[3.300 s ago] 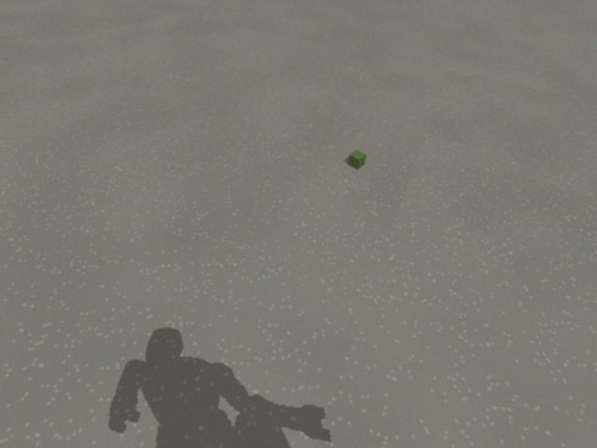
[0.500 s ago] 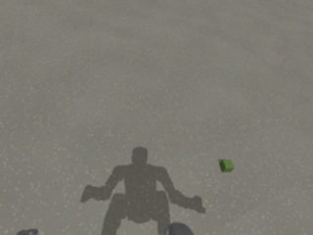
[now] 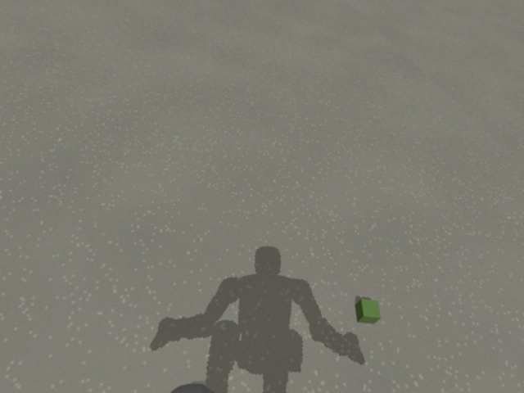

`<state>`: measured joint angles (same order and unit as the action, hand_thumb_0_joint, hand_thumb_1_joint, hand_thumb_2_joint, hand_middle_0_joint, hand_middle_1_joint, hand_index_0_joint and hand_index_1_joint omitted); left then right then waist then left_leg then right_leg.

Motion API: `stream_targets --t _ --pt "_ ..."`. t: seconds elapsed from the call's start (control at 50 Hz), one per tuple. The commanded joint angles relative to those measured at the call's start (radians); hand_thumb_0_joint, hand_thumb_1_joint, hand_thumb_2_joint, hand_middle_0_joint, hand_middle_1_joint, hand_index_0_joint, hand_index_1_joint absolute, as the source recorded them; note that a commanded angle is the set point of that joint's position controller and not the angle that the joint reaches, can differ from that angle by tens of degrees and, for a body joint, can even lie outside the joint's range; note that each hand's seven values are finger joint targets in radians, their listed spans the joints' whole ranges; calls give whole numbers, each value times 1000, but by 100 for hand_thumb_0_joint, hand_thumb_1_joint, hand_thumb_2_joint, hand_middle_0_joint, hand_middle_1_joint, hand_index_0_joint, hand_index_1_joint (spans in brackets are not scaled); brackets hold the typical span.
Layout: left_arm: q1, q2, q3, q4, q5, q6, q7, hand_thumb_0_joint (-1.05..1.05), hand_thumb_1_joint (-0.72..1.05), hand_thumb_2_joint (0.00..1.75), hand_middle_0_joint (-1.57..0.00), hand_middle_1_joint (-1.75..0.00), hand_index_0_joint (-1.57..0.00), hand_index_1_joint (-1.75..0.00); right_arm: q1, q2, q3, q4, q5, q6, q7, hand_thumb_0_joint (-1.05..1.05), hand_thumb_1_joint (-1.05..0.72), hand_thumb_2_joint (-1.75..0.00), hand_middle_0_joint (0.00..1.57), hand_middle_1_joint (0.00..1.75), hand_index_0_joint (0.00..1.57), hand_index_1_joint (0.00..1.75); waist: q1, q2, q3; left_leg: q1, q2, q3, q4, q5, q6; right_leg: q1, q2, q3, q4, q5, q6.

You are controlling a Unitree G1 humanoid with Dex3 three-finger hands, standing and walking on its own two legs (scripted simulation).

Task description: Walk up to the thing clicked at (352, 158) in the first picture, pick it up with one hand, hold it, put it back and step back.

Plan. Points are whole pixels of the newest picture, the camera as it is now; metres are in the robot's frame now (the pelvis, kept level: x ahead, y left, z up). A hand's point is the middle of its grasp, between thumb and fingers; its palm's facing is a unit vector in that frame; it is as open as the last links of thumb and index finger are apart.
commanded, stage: walk up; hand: left
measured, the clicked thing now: (367, 311) +0.55 -0.48 -0.71
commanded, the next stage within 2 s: none
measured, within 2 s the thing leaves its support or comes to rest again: neither
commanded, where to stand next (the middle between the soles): +0.22 -0.78 m, yaw +5 degrees
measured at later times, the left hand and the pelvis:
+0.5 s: hand out of the picture +0.12 +0.05 -0.14, palm faces -0.01 -0.93 -0.37, open 7.4 cm; pelvis +0.05 -0.24 -0.01, yaw +1 degrees
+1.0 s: hand (334, 377) +0.20 -0.14 -0.15, palm faces -0.06 -0.93 -0.37, open 7.4 cm; pelvis +0.08 -0.45 -0.01, yaw +1 degrees
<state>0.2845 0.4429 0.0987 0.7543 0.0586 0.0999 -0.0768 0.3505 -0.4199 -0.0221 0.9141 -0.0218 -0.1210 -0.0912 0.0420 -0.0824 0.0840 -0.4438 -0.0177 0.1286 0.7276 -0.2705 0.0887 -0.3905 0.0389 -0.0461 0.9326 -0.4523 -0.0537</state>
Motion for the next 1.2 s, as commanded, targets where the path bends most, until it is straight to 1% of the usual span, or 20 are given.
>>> stream_targets --t 0.0,0.06,0.24,0.32,0.34,0.36,0.38,0.46,0.56,0.6,0.62,0.64,0.74,0.92,1.0,1.02,1.04,1.06,1.12,1.18 --pt "-39 240 62 -117 3 -19 13 0 90 90 -20 -30 -20 -30 89 -371 -116 -40 27 2 -48 0 -90 -90 20 30 20 30 -53 27 -94 264 441 -645 -415 -128 88 -320 -90 266 289 17 30" --pt "22 234 72 -81 6 -20 -7 0 90 90 -20 -30 -20 -30 51 -351 -107 -39 12 -4 -28 0 -90 -90 20 30 20 30 -24 160 -63 161 365 -411 -364 -123 122 -261 -112 220 272 81 53" --pt "-83 215 79 -93 -3 -6 -42 0 90 90 -20 -30 -20 -30 24 -449 -142 -48 -17 5 -14 0 -90 -90 20 30 20 30 -71 299 -62 51 328 -323 -316 -337 123 -205 -169 95 31 3 79" --pt "148 213 107 10 -4 -21 -31 0 90 90 -20 -30 -20 -30 -79 -406 -120 -42 -23 38 -10 0 -90 -90 20 30 20 30 65 187 -123 -177 224 -133 -51 -259 40 201 -55 -49 -273 91 58" --pt "239 274 128 37 14 -29 -21 0 90 90 -20 -30 -20 -30 -53 -309 -90 -43 -24 48 -14 0 -90 -90 20 30 20 30 119 -43 -127 -320 133 -22 223 -331 4 306 -58 -7 -356 12 39" --pt "237 353 131 2 29 -41 -11 0 90 90 -20 -30 -20 -30 -61 -202 -53 -65 -6 54 -18 0 -90 -90 20 30 20 30 140 -284 -60 -510 7 -17 515 -425 -41 195 -271 430 -574 -206 -37" --pt "45 415 129 -65 12 -52 5 0 90 90 -20 -30 -20 -30 -102 -259 -86 -86 6 54 -40 0 -90 -90 20 30 20 30 58 -238 -23 -467 36 -149 540 -341 -43 108 -382 679 -740 -227 -150" --pt "-53 294 99 -67 -6 -58 21 0 90 90 -20 -30 -20 -30 39 -311 -81 46 28 30 -32 0 -90 -90 20 30 20 30 -27 -189 -23 -284 90 -110 377 -228 -45 120 -276 353 -509 148 -185" --pt "-153 207 47 -125 4 -47 16 0 90 90 -20 -30 -20 -30 211 -254 -80 90 24 13 -22 0 -90 -90 20 30 20 30 -94 -126 -53 124 40 -36 -21 -20 -14 -27 -231 191 -390 361 -197" --pt "-137 130 13 -153 -5 -43 15 0 90 90 -20 -30 -20 -30 333 -335 -113 93 4 1 -42 0 -90 -90 20 30 20 30 -156 105 -131 420 176 -311 -287 52 -17 -209 -137 86 -62 240 -77" --pt "-89 96 6 -156 -6 -37 20 0 90 90 -20 -30 -20 -30 288 -430 -136 43 -13 1 -55 0 -90 -90 20 30 20 30 -116 226 -130 480 445 -790 -387 14 44 -395 -21 137 103 -30 5" --pt "-49 212 36 -131 8 -16 29 0 90 90 -20 -30 -20 -30 211 -463 -145 1 16 4 -61 0 -90 -90 20 30 20 30 -99 54 -135 397 551 -874 -413 -83 118 -376 -67 222 218 -91 25" --pt "-34 251 74 -78 -2 -19 13 0 90 90 -20 -30 -20 -30 72 -367 -121 -36 17 2 -40 0 -90 -90 20 30 20 30 -33 146 -39 130 362 -445 -308 -20 140 -274 -95 245 328 55 49" --pt "-101 233 83 -105 -5 -4 -28 0 90 90 -20 -30 -20 -30 17 -466 -160 -72 -22 14 -25 0 -90 -90 20 30 20 30 -51 310 -60 -31 339 -357 -257 -346 143 -170 -149 82 89 -46 72" --pt "189 253 119 11 10 -20 -15 0 90 90 -20 -30 -20 -30 -43 -346 -110 -49 -32 49 -23 0 -90 -90 20 30 20 30 127 15 -142 -328 148 -70 208 -360 12 267 -38 -4 -258 -14 31" --pt "240 319 122 4 31 -31 -5 0 90 90 -20 -30 -20 -30 -46 -231 -70 -64 -17 59 -23 0 -90 -90 20 30 20 30 171 -271 -69 -527 38 -6 552 -431 -31 190 -204 324 -448 -246 -22" --pt "26 397 118 -69 13 -43 11 0 90 90 -20 -30 -20 -30 -98 -250 -92 -99 -2 59 -47 0 -90 -90 20 30 20 30 75 -270 -14 -509 4 -153 597 -351 -41 52 -344 701 -713 -266 -135" --pt "-77 387 115 -99 -9 -47 19 0 90 90 -20 -30 -20 -30 -100 -295 -100 -67 10 53 -54 0 -90 -90 20 30 20 30 19 -132 16 -426 60 -205 586 -283 -41 0 -352 700 -727 -295 -133" --pt "-150 317 92 -91 0 -42 27 0 90 90 -20 -30 -20 -30 85 -330 -103 65 27 45 -41 0 -90 -90 20 30 20 30 -58 -176 -9 -223 93 -105 463 -227 -47 -28 -266 392 -523 -119 -178" --pt "-160 246 63 -105 9 -36 22 0 90 90 -20 -30 -20 -30 162 -286 -99 87 30 32 -27 0 -90 -90 20 30 20 30 -63 -171 -14 11 45 -43 179 -192 -30 -73 -240 295 -446 163 -203"
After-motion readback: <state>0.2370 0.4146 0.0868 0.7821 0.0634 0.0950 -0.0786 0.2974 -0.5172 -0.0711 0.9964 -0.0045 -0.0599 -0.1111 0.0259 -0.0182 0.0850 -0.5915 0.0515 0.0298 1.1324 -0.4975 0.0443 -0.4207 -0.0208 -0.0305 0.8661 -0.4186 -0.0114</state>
